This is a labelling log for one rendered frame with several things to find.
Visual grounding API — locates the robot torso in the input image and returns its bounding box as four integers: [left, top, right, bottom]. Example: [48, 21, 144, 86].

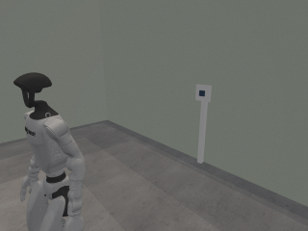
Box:
[25, 108, 70, 200]

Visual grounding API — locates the robot left thigh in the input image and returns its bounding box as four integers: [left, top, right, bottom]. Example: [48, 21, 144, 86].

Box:
[39, 189, 69, 231]

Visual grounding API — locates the left robot hand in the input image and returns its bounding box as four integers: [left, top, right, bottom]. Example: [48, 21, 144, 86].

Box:
[64, 214, 85, 231]

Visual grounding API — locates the right robot forearm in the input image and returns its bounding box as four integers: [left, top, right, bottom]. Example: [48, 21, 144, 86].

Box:
[27, 154, 40, 177]

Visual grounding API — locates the robot left upper arm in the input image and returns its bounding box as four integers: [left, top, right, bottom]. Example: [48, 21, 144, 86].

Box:
[43, 117, 85, 171]

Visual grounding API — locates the robot right upper arm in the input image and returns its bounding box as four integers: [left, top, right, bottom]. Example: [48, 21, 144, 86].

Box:
[24, 110, 34, 120]

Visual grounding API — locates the button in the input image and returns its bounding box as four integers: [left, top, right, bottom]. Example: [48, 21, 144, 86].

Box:
[199, 90, 205, 97]

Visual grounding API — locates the left robot forearm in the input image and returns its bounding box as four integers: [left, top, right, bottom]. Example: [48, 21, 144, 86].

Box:
[67, 158, 86, 217]

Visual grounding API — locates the right robot hand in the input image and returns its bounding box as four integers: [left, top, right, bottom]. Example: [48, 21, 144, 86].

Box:
[20, 175, 39, 202]

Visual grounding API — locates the panel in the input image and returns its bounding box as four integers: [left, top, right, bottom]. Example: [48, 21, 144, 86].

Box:
[195, 84, 212, 164]

